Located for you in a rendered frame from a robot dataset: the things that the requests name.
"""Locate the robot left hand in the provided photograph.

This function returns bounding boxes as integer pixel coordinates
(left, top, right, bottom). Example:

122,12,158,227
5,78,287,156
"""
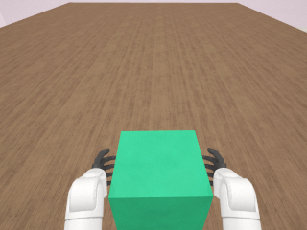
91,148,116,186

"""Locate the right robot forearm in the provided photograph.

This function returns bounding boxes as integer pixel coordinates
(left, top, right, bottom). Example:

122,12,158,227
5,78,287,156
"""
213,168,262,230

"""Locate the left robot forearm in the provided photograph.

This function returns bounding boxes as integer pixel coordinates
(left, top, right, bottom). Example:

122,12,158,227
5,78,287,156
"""
64,168,107,230

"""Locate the carton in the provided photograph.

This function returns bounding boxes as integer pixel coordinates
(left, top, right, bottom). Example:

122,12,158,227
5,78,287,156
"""
108,130,214,230

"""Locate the robot right hand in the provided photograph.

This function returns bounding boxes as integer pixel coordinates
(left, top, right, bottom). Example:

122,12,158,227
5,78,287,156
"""
202,148,227,186

